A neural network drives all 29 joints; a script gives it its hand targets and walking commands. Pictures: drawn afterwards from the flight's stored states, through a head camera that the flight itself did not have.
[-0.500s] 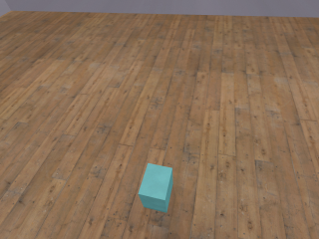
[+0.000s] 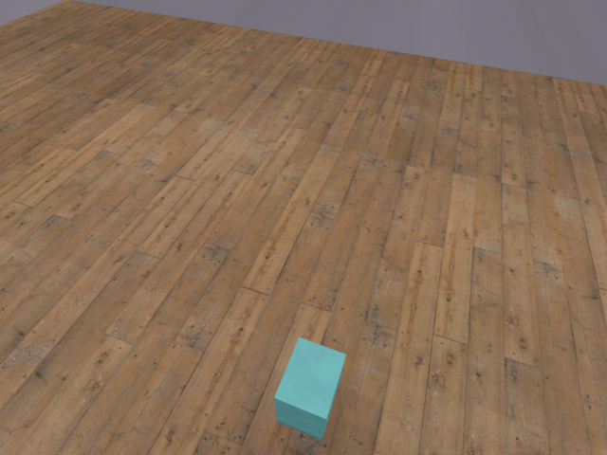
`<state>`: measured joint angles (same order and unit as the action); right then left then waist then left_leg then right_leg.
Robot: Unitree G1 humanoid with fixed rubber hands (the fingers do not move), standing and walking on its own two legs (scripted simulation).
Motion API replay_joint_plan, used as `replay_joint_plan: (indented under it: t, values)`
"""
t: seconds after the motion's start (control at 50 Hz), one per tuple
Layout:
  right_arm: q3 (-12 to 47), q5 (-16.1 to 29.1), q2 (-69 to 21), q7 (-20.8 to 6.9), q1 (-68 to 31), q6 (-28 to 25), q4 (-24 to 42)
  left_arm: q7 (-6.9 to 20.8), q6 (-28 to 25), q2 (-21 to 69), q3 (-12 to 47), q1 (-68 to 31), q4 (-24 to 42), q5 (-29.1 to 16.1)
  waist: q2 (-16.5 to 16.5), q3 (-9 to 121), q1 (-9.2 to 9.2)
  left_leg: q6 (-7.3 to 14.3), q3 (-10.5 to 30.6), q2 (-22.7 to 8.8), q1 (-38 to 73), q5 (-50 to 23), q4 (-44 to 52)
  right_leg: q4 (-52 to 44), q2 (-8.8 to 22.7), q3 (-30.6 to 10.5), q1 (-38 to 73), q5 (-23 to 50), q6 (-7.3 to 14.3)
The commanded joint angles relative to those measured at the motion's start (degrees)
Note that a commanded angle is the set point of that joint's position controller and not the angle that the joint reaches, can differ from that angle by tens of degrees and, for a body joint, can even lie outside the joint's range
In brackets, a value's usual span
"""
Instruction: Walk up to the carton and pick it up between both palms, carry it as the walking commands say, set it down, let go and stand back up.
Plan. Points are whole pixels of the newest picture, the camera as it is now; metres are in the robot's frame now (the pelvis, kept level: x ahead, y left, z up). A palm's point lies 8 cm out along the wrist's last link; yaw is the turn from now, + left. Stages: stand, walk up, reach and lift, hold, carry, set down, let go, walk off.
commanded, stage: walk up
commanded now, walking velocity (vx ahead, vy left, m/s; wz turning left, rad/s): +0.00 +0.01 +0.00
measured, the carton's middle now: (310, 389) +0.44 +0.01 -0.66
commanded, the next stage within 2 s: none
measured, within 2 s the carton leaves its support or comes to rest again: neither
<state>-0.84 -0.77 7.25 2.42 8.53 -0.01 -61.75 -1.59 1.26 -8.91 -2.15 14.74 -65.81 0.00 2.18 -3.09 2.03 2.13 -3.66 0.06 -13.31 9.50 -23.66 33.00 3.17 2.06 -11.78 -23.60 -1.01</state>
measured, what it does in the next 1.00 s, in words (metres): steps to the left: left foot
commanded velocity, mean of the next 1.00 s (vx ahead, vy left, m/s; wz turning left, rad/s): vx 0.03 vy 0.09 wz -0.13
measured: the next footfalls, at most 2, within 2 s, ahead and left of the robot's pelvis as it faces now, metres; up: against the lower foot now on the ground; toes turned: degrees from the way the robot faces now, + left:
left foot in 0.96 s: +0.13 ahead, +0.22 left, +0.00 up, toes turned -7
right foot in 1.48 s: +0.07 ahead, -0.09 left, +0.00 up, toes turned -18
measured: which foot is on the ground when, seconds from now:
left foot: down 0.00-0.66, up 0.68-0.94, down 0.96-1.00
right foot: down 0.00-0.94, up 0.96-1.00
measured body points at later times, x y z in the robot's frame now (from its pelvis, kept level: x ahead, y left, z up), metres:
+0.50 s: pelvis +0.02 +0.00 +0.00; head +0.04 +0.00 +0.45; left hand +0.00 +0.21 -0.16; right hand +0.01 -0.21 -0.16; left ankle +0.04 +0.10 -0.74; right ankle -0.01 -0.14 -0.74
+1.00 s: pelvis +0.05 +0.09 -0.02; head +0.09 +0.10 +0.43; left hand +0.05 +0.37 -0.17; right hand +0.07 -0.18 -0.15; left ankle +0.09 +0.22 -0.74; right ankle -0.01 -0.11 -0.73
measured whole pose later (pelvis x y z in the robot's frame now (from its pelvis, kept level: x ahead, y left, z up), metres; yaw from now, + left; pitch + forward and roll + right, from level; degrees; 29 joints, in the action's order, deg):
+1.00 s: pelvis +0.05 +0.09 -0.02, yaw -9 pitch +1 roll +1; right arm -3.4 -1.3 12.5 1.5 11.8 0.7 -56.5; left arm -2.9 1.8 -15.1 -6.3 19.3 -62.4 3.0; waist 2.9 -2.7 2.4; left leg -2.4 -1.8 -2.2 -18.5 15.5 -32.5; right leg 40.0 6.3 -7.9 -18.0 -27.4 -3.8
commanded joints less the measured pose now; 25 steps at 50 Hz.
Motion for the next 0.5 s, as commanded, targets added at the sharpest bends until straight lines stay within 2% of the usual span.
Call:
replay_joint_plan:
  t: [0.0, 0.02, 0.04, 0.06, 0.08, 0.1, 0.12, 0.14, 0.16, 0.18, 0.2, 0.24, 0.26, 0.28, 0.3, 0.32, 0.34, 0.36, 0.38, 0.4, 0.42, 0.44, 0.46, 0.48]
  values:
    - [-1.1, 0.9, 7.1, 0.2, 1.3, -0.4, 0.8, 0.1, -0.7, -2.3, 0.5, 6.2, -2.0, 0.4, -6.0, 1.4, -0.34, 1.1, 6.3, -8.8, 4.2, -5.1, 8.2, -11.4, 0.3, -0.5, 2.2, 12.4, 0.6]
    - [-1.4, 1.0, 8.2, 0.2, 2.8, -0.3, 0.1, -0.1, -1.2, -4.5, 0.0, 5.6, -1.9, 0.5, -5.5, 2.3, -0.57, 0.4, 6.9, -7.9, 4.5, -1.3, 8.5, -12.8, 0.4, 0.0, 3.5, 13.5, 0.9]
    - [-1.2, 1.1, 7.2, 0.0, 3.2, -0.3, 0.3, -0.1, -1.4, -3.0, 0.5, 4.6, -2.2, 0.5, -5.5, 1.1, -1.26, 0.2, 8.1, -7.7, 2.4, 2.6, 8.9, -14.1, 2.0, -1.3, 3.9, 14.0, 1.4]
    - [-0.9, 1.0, 6.6, -0.1, 4.1, -0.3, -0.1, -0.4, -1.3, -2.9, 0.6, 4.4, -1.6, 0.5, -7.5, 1.6, -1.76, 0.1, 8.8, -7.7, 1.6, 3.7, 9.5, -14.0, 3.1, -1.7, 5.6, 14.5, 1.3]
    - [-0.6, 0.8, 5.3, -0.3, 2.5, 0.0, -0.4, -0.2, -1.0, -3.4, 0.7, 5.2, -2.5, 0.5, -4.1, -0.2, -0.69, -0.5, 7.8, -6.8, 2.8, 6.9, 10.7, -13.7, 2.0, -1.6, 1.7, 11.3, 1.3]
    - [-0.5, 0.9, 4.7, -0.3, 2.2, 0.2, -0.3, -0.5, -0.9, -3.4, 0.8, 5.1, -2.9, 1.0, -1.9, -2.8, -1.62, -0.9, 7.2, -6.6, 4.2, 5.4, 9.9, -15.3, 1.9, -2.1, -1.3, 11.2, 0.9]
    - [-0.6, 1.1, 4.1, -0.1, 3.8, -0.1, -1.4, -0.6, -1.4, -1.6, 1.2, 5.4, -3.3, 1.0, -0.6, -2.1, -1.64, -0.6, 7.9, -6.2, 4.8, 1.6, 9.1, -15.3, 2.3, -1.6, 0.7, 13.1, 0.7]
    - [-0.8, 0.8, 5.0, -0.2, 5.0, -0.3, -1.4, -0.6, -1.6, -2.1, 1.5, 4.5, -2.8, 1.5, -0.8, -2.1, -1.92, -0.5, 7.3, -5.6, 4.1, -0.7, 7.9, -15.8, 2.7, -2.1, 1.1, 13.7, 0.6]
    - [-0.6, 0.7, 5.2, -0.3, 4.7, -0.4, -1.3, -0.8, -1.5, -1.8, 1.5, 3.5, -2.0, 1.1, 0.3, -3.2, -1.96, -0.5, 7.4, -5.9, 3.7, 1.6, 8.9, -15.9, 2.6, -2.3, 0.6, 13.3, 0.9]
    - [-0.5, 0.5, 4.9, -0.3, 5.3, -0.4, -2.1, -0.7, -1.8, -2.7, 1.4, 3.8, -2.3, 1.2, 0.8, -1.5, -1.81, -0.7, 7.0, -5.3, 6.1, -0.5, 8.0, -15.8, 2.8, -2.8, -0.1, 13.0, 1.4]
    - [-0.7, 0.7, 5.1, -0.1, 4.6, -0.7, -1.5, -0.7, -2.0, -1.9, 1.3, 3.8, -2.5, 1.2, -2.2, -1.3, -1.88, -0.5, 6.5, -5.8, 6.0, -2.5, 7.3, -16.0, 3.1, -3.0, -0.4, 13.7, 1.3]
    - [-0.5, 0.3, 4.6, -0.5, 6.1, -0.9, -1.7, -0.9, -2.1, -2.9, 0.9, 5.5, -3.4, 1.1, -1.5, -0.7, -1.72, -0.5, 6.2, -5.3, 7.0, -7.3, 6.5, -16.1, 3.8, -2.6, 2.1, 16.3, 0.8]
    - [-0.3, 0.6, 4.4, -0.3, 8.1, -0.9, -2.2, -0.9, -2.2, -2.8, 1.1, 5.4, -3.0, 1.3, 0.4, 1.4, -1.73, -0.8, 5.4, -5.4, 7.9, -10.4, 6.0, -15.9, 3.7, -2.4, 2.7, 16.8, 1.0]
    - [-0.5, 0.5, 6.2, -0.3, 6.9, -1.0, -2.0, -0.9, -2.2, -3.8, 0.6, 4.9, -2.8, 1.1, -1.5, 1.7, -1.82, -0.5, 5.2, -5.5, 6.9, -8.1, 5.3, -16.6, 4.0, -2.8, 3.1, 17.1, 0.7]
    - [-0.6, 0.6, 5.4, -0.3, 7.1, -1.0, -2.0, -0.9, -2.4, -3.5, 0.7, 4.7, -3.1, 1.2, -1.2, 2.1, -1.68, -1.0, 5.4, -5.0, 7.2, -7.8, 6.4, -16.3, 4.2, -2.8, 4.0, 17.4, 1.0]
    - [-0.4, 0.3, 5.7, -0.1, 7.6, -1.0, -3.0, -1.2, -2.3, -3.3, 1.1, 4.0, -3.1, 1.1, -3.5, 1.8, -1.78, -1.1, 4.5, -5.0, 6.7, -8.3, 5.9, -16.0, 4.2, -3.2, 4.4, 19.2, 1.3]
    - [-0.4, 0.5, 5.3, -0.1, 7.9, -0.9, -2.8, -0.8, -2.1, -2.1, 1.4, 4.6, -3.3, 1.3, -3.5, 0.2, -1.89, -0.8, 5.0, -4.9, 6.7, -7.5, 5.7, -16.5, 3.9, -2.6, 2.5, 18.1, 0.8]
    - [-0.3, 0.7, 6.5, 0.1, 8.1, -1.0, -3.1, -0.9, -2.3, -3.4, 0.8, 4.0, -3.3, 1.0, -4.6, 1.2, -1.45, -1.0, 5.3, -5.7, 6.6, -10.1, 6.2, -16.0, 3.8, -2.7, 4.9, 17.9, 1.3]
    - [-0.3, 0.6, 5.9, 0.0, 9.0, -1.0, -3.3, -1.1, -2.4, -2.8, 1.0, 5.5, -3.6, 1.3, -1.6, 0.4, -1.44, -0.4, 5.8, -5.7, 6.7, -9.7, 5.6, -16.2, 3.9, -2.8, 3.4, 18.1, 1.3]
    - [-0.5, 0.4, 5.7, -0.1, 10.3, -0.9, -3.8, -1.1, -2.1, -2.3, 1.2, 7.3, -4.7, 1.2, -1.7, -0.9, -1.96, -0.4, 6.0, -5.4, 6.3, -8.6, 5.6, -16.8, 3.9, -2.3, 3.1, 16.9, 1.1]
    - [-0.2, 0.6, 4.6, 0.1, 10.8, -1.0, -3.9, -1.1, -2.3, -2.0, 1.2, 6.1, -4.3, 1.2, -0.4, 1.4, -2.12, -0.6, 5.7, -5.5, 6.9, -7.1, 5.5, -16.9, 3.9, -2.7, 3.9, 16.7, 1.4]
    - [-0.1, 0.4, 4.8, 0.1, 10.1, -1.0, -3.7, -1.2, -2.3, -1.7, 1.0, 6.0, -4.1, 1.3, -0.3, 0.1, -1.80, -0.5, 6.4, -5.4, 6.2, -11.0, 5.9, -15.8, 3.8, -1.9, 3.9, 17.5, 1.2]
    - [-0.3, 0.4, 5.6, 0.0, 10.7, -1.2, -4.2, -1.2, -2.3, -2.4, 1.1, 5.9, -4.2, 1.2, -0.2, -0.9, -1.85, -0.3, 6.3, -5.8, 5.3, -11.5, 5.0, -16.3, 3.9, -2.6, 3.2, 18.0, 1.3]
    - [0.0, 0.3, 4.5, 0.2, 11.0, -1.4, -3.9, -1.0, -2.2, -1.6, 1.3, 6.3, -3.9, 0.9, -2.8, 0.3, -1.78, -0.4, 5.3, -5.4, 5.5, -9.7, 5.0, -16.6, 4.0, -3.3, 4.1, 19.1, 1.3]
